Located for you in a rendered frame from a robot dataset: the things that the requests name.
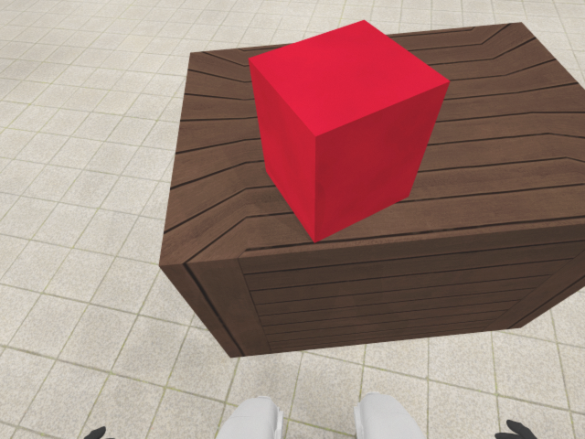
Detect right robot thigh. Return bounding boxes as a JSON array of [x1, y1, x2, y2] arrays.
[[354, 394, 426, 439]]

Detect carton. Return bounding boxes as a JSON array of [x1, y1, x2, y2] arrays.
[[249, 20, 450, 243]]

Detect left robot thigh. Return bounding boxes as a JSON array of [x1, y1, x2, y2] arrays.
[[216, 398, 283, 439]]

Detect pedestal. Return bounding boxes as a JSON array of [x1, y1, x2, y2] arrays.
[[159, 22, 585, 358]]

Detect robot thigh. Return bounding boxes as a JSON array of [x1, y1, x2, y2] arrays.
[[354, 394, 426, 439], [216, 398, 283, 439]]

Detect robot right hand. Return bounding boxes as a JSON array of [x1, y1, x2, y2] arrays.
[[495, 420, 537, 439]]

